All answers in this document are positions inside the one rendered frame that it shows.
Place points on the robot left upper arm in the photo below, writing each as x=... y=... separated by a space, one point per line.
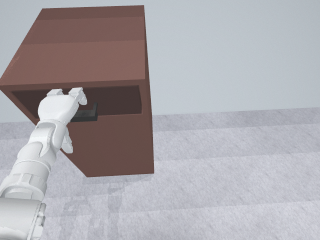
x=21 y=219

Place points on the drawer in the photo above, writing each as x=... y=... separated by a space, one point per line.
x=112 y=100

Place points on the left robot forearm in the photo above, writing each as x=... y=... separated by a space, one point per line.
x=29 y=174

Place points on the cabinet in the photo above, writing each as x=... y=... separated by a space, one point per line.
x=83 y=47

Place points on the handle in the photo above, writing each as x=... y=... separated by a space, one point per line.
x=86 y=115

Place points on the left robot hand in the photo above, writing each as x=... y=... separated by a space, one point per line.
x=62 y=108

